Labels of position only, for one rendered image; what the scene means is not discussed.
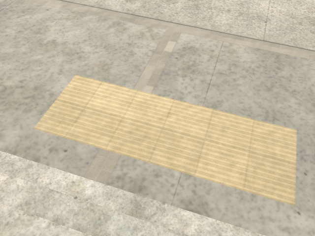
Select stairs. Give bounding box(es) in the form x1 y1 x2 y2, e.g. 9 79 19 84
0 150 266 236

